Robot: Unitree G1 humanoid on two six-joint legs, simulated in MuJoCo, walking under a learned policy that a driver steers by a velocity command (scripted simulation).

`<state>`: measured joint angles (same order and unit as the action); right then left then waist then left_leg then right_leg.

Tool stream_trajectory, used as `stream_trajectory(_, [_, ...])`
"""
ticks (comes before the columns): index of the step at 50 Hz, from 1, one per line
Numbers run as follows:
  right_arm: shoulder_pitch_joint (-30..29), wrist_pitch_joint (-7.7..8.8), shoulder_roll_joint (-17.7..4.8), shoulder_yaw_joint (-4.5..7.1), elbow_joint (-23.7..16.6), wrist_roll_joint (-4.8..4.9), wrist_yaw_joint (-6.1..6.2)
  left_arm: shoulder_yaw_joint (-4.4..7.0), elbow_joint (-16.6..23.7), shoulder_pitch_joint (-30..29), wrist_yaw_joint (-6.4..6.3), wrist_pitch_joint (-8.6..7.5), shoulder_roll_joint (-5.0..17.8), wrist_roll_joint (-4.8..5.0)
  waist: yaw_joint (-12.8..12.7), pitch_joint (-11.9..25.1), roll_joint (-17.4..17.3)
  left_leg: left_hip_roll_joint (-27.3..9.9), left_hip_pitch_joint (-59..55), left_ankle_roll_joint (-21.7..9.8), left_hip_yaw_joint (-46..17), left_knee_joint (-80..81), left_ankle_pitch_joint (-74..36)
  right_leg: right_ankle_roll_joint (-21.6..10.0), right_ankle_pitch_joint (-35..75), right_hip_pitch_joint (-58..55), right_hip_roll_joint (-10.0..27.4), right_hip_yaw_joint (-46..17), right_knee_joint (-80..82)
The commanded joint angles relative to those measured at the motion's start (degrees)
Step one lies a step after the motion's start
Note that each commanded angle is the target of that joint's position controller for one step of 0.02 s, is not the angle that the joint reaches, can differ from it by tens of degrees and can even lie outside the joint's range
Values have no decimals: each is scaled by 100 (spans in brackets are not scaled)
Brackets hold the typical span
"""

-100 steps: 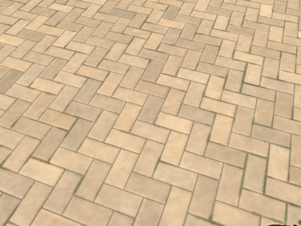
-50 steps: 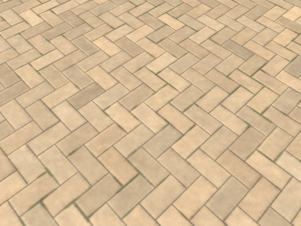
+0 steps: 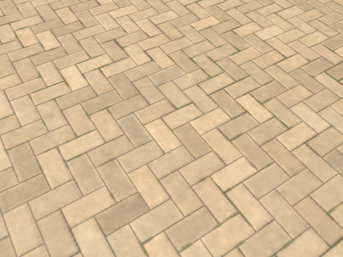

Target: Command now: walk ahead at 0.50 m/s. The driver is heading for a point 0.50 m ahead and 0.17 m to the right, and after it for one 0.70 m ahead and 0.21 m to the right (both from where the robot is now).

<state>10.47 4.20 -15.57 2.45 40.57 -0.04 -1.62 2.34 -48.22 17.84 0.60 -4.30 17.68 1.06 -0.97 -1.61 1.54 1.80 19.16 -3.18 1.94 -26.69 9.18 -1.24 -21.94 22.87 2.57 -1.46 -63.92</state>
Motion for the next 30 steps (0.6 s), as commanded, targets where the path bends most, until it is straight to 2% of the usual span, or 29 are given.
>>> stream_trajectory(1, [215,104,-624,179,-172,-32,-3,138,396,22,-11,-31,447,-32,43,353,-712,-1460,-1176,-1063,-1791,1639,-507,91,589,1236,530,-235,38])
stream_trajectory(3, [249,173,-719,208,-53,4,8,116,436,-101,-41,56,337,-68,-23,209,-640,-1421,-922,-1135,-1430,1836,-895,209,888,1306,563,-187,378])
stream_trajectory(4, [286,186,-773,228,13,-13,34,109,485,-265,-45,76,314,-70,-4,128,-574,-1431,-944,-1138,-1243,1909,-1027,259,1164,1470,580,-202,638])
stream_trajectory(9, [549,184,-929,255,280,-40,123,35,671,-1117,65,28,153,-17,327,-102,-441,-1252,-1053,-807,-278,2077,-1168,190,2767,1309,382,-85,2294])
stream_trajectory(12, [841,141,-1014,282,500,2,146,17,885,-1589,142,17,144,14,523,-239,-368,-1454,-1577,-742,-57,2047,-1141,72,2910,1415,262,-59,2792])
stream_trajectory(14, [936,68,-1024,297,611,31,162,20,1033,-1808,209,18,165,14,565,-300,-342,-1607,-2093,-669,39,1866,-1334,-46,2631,1631,214,-42,3000])
stream_trajectory(16, [929,-25,-1070,324,667,59,195,36,1153,-1876,284,18,205,-5,513,-277,-392,-1722,-2517,-559,147,1508,-2059,-194,2086,1658,114,115,3102])
stream_trajectory(17, [856,-70,-1135,342,652,63,224,70,1186,-1776,310,22,270,-18,410,-162,-474,-1720,-2627,-482,246,1180,-2958,-288,1769,1417,-25,283,3115])
stream_trajectory(18, [794,-119,-1223,367,624,65,262,135,1176,-1523,317,37,389,-31,248,80,-595,-1688,-2691,-396,353,676,-4057,-392,1460,972,-230,495,3070])
stream_trajectory(19, [709,-187,-1251,370,588,59,308,258,1047,-879,306,52,577,-32,-128,476,-599,-1557,-2553,-259,545,-246,-4829,-535,1455,94,-473,664,3205])
stream_trajectory(20, [735,-210,-1167,325,512,31,367,448,826,39,237,76,927,-9,-543,993,-403,-1322,-1772,-50,694,-1551,-4460,-769,1709,-1389,-486,374,3345])
stream_trajectory(21, [1179,-93,-674,139,249,-118,336,633,775,704,135,119,1618,-21,-483,1764,747,-656,499,314,754,-3772,-1716,-1634,1631,-3705,943,-2048,3329])
stream_trajectory(22, [1162,121,-448,21,212,-130,230,555,847,645,143,100,1461,76,-365,2434,1154,286,2028,488,-278,-5081,2315,-2364,874,-4732,1726,-4611,4393])
stream_trajectory(23, [637,303,-925,147,105,105,117,439,856,578,130,88,1081,25,-589,1964,715,-144,2652,339,-869,-5304,2078,-2031,497,-4459,1562,-4025,4594])
stream_trajectory(24, [233,397,-931,127,-33,206,87,393,894,319,105,72,887,-6,-514,1269,362,-399,2735,228,-755,-4995,1607,-1789,701,-3678,1319,-3203,4631])
stream_trajectory(25, [103,422,-871,127,-46,110,117,351,959,-38,98,70,771,-26,-262,742,-94,-613,2505,234,-696,-4396,1263,-1622,1250,-2749,1086,-2621,4729])
stream_trajectory(26, [75,370,-947,189,-26,-12,166,293,1075,-376,80,66,607,-84,-54,448,-71,-747,2090,305,-666,-3975,1068,-1526,2286,-2042,907,-2174,4814])
stream_trajectory(27, [163,290,-927,206,-34,-66,178,283,1176,-556,60,81,597,-137,118,351,53,-751,1732,402,-649,-3849,1029,-1537,3187,-1557,796,-1959,4859])
stream_trajectory(29, [372,154,-752,187,-36,-111,218,336,1204,-620,4,85,726,-135,283,382,62,-652,1374,629,-505,-3413,938,-1578,4640,-1005,657,-1474,4803])
stream_trajectory(30, [317,108,-677,166,-66,-113,245,370,1188,-600,-34,96,824,-126,299,377,69,-549,1289,715,-428,-3039,724,-1532,4979,-806,538,-1249,4772])
